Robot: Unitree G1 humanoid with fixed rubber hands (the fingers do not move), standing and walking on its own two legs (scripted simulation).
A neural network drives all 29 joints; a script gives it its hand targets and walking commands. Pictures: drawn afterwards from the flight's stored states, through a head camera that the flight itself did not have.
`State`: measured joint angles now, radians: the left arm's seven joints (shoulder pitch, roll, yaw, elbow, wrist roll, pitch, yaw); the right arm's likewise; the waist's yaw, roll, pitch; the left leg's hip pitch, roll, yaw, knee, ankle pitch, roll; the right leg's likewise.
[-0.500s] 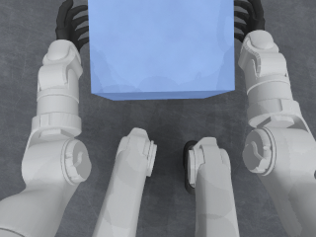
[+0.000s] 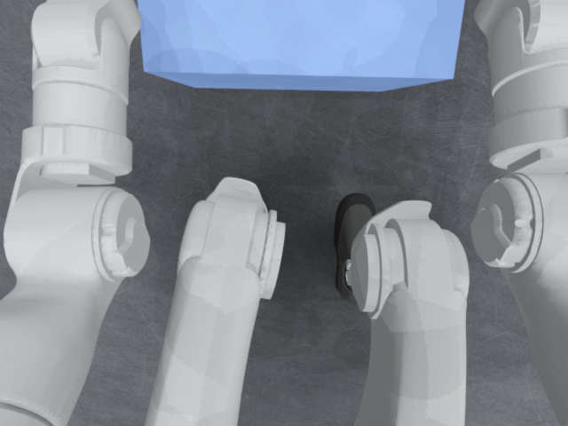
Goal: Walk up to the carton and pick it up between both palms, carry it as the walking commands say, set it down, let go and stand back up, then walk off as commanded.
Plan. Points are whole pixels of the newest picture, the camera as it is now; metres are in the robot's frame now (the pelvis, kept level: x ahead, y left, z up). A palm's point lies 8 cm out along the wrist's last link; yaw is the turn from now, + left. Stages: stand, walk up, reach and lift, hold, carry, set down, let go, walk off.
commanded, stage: set down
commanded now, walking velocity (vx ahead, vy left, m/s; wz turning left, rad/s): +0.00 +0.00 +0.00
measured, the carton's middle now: out of the picture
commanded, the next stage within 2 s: none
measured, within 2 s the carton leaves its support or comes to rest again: rests again in 0.16 s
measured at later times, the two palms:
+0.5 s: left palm out of the picture +0.54 +0.24 -0.17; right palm out of the picture +0.59 -0.14 -0.16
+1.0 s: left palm out of the picture +0.54 +0.24 -0.17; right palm out of the picture +0.59 -0.14 -0.16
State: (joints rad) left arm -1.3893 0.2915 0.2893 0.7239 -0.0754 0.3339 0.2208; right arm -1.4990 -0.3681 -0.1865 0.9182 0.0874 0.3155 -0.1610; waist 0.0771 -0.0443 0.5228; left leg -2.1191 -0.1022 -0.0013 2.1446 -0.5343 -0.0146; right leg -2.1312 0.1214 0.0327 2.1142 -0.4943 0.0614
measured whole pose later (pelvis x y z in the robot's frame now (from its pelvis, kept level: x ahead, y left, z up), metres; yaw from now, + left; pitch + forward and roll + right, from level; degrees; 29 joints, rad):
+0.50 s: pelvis +0.01 -0.01 -0.02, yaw +0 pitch +30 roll +1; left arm -1.39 0.35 0.30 0.87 -0.12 0.23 0.07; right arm -1.53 -0.37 -0.18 1.04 0.10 0.22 -0.11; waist 0.08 -0.04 0.49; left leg -2.16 -0.07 0.01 2.22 -0.58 -0.02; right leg -2.19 0.11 0.01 2.20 -0.53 0.03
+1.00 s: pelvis +0.02 -0.01 -0.02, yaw +0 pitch +34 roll +1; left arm -1.34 0.34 0.32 0.94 -0.07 0.21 -0.01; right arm -1.48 -0.36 -0.22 1.10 0.07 0.18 -0.05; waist 0.08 -0.04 0.36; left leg -2.23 -0.05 0.02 2.23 -0.59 0.00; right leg -2.26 0.09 0.00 2.21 -0.54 0.02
